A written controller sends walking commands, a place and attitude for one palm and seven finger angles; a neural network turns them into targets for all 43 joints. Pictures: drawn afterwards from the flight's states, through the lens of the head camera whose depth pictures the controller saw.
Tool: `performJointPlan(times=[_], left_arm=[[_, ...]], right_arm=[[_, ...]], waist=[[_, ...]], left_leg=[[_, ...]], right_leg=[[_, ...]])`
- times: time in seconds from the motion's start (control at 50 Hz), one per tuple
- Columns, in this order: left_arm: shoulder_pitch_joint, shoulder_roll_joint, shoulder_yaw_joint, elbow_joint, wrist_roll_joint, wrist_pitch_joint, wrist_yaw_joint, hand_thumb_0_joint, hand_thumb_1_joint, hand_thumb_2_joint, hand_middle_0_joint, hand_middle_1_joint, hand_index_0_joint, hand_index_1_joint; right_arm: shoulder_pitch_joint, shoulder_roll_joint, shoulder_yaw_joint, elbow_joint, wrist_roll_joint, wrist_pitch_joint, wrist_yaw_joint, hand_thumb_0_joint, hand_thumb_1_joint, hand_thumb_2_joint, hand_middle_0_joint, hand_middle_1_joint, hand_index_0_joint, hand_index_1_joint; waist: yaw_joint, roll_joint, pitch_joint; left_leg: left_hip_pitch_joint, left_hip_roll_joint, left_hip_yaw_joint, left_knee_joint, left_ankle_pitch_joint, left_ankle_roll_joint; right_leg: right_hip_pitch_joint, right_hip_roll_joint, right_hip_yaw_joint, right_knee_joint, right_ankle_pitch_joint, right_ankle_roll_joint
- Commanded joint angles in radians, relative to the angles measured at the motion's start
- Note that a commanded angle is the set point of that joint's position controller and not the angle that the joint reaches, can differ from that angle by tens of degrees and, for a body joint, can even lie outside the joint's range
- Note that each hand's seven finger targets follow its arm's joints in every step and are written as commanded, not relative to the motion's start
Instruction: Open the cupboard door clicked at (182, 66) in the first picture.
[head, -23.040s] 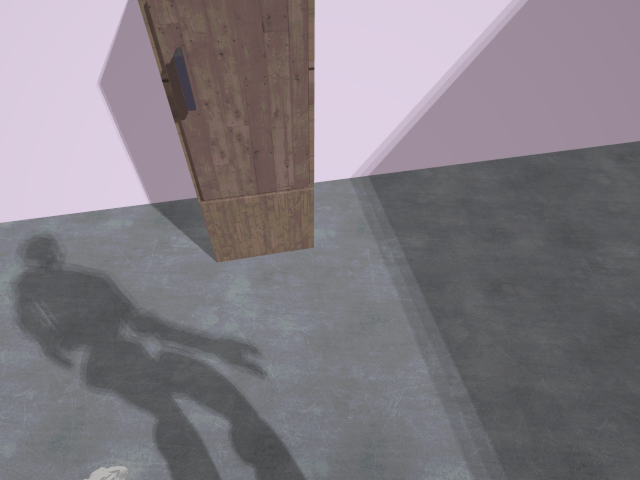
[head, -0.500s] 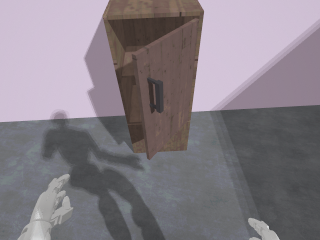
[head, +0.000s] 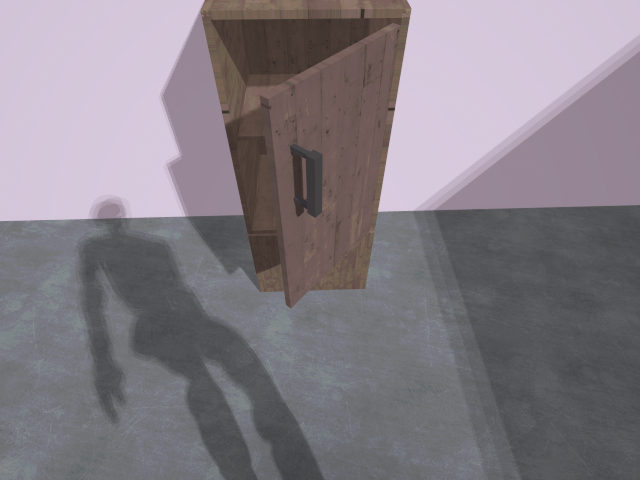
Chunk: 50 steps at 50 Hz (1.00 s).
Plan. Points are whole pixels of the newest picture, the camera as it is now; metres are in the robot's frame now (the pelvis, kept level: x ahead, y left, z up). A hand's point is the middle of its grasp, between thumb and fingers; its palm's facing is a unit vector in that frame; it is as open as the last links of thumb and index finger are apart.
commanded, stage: let the arm hang, fingers relaxed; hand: left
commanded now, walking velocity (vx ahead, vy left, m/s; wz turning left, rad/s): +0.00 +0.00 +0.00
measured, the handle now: (306, 181) +0.60 +0.06 +0.01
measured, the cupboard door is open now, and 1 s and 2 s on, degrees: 48 48 48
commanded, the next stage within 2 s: look to check the result in 0.46 s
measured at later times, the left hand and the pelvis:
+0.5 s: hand out of the picture +0.00 +0.15 -0.18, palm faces +0.04 -0.99 -0.16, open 7.4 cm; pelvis +0.01 -0.01 +0.00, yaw +0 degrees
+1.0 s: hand out of the picture +0.01 +0.15 -0.17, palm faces +0.04 -0.98 -0.18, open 7.4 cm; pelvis +0.03 -0.01 +0.00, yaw +0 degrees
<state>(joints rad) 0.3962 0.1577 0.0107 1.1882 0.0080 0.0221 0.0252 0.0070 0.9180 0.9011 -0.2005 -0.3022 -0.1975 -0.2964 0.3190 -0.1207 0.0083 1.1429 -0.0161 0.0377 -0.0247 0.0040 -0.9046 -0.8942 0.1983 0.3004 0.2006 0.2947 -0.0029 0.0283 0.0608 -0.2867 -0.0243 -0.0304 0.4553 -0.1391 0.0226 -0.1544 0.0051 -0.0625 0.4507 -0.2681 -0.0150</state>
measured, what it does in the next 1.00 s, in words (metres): stands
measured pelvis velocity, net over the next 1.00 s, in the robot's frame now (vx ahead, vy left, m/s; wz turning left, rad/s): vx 0.03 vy -0.01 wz -0.01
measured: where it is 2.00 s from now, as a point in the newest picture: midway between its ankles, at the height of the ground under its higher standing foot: outside the picture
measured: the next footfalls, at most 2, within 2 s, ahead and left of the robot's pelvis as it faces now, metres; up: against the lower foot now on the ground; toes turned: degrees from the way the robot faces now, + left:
none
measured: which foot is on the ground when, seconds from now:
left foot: down 0.00-1.00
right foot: down 0.00-1.00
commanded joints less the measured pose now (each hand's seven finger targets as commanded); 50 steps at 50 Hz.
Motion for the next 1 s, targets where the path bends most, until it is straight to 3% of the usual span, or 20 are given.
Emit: performJointPlan(times=[0.0, 0.22, 0.26, 0.34, 0.98], left_arm=[[0.039, 0.073, 0.013, -0.040, 0.000, -0.022, 0.012, 0.000, 0.900, 0.900, -0.200, -0.300, -0.200, -0.300], [0.024, 0.052, 0.024, -0.058, 0.002, -0.025, 0.016, 0.000, 0.900, 0.900, -0.200, -0.300, -0.200, -0.300], [0.020, 0.051, 0.025, -0.061, 0.003, -0.027, 0.017, 0.000, 0.900, 0.900, -0.200, -0.300, -0.200, -0.300], [0.011, 0.049, 0.025, -0.062, 0.000, -0.030, 0.017, 0.000, 0.900, 0.900, -0.200, -0.300, -0.200, -0.300], [-0.016, 0.071, 0.019, -0.051, -0.003, -0.035, 0.015, 0.000, 0.900, 0.900, -0.200, -0.300, -0.200, -0.300]], right_arm=[[0.061, -0.092, -0.025, -0.027, -0.005, -0.019, -0.012, 0.000, -0.900, -0.900, 0.200, 0.300, 0.200, 0.300], [0.055, -0.067, -0.024, -0.020, -0.009, -0.028, -0.012, 0.000, -0.900, -0.900, 0.200, 0.300, 0.200, 0.300], [0.053, -0.064, -0.026, -0.024, -0.008, -0.030, -0.013, 0.000, -0.900, -0.900, 0.200, 0.300, 0.200, 0.300], [0.047, -0.068, -0.024, -0.027, -0.007, -0.033, -0.015, 0.000, -0.900, -0.900, 0.200, 0.300, 0.200, 0.300], [0.002, -0.102, -0.017, -0.012, -0.003, -0.040, -0.020, 0.000, -0.900, -0.900, 0.200, 0.300, 0.200, 0.300]], waist=[[-0.005, -0.058, 0.052], [0.001, -0.013, 0.073], [0.005, -0.030, 0.060], [0.004, -0.004, 0.043], [0.002, -0.032, 0.018]], left_leg=[[0.033, 0.091, -0.082, -0.092, -0.108, 0.019], [-0.001, 0.087, -0.092, -0.116, -0.116, 0.019], [0.002, 0.087, -0.088, -0.107, -0.091, 0.020], [0.030, 0.088, -0.079, -0.090, -0.036, 0.016], [0.106, 0.103, -0.069, -0.087, 0.109, 0.014]], right_leg=[[-0.128, -0.098, 0.094, -0.137, -0.124, -0.044], [-0.113, -0.093, 0.089, -0.113, -0.092, -0.039], [-0.097, -0.097, 0.087, -0.118, -0.076, -0.039], [-0.088, -0.098, 0.088, -0.120, -0.041, -0.039], [-0.023, -0.104, 0.087, -0.138, 0.088, -0.029]])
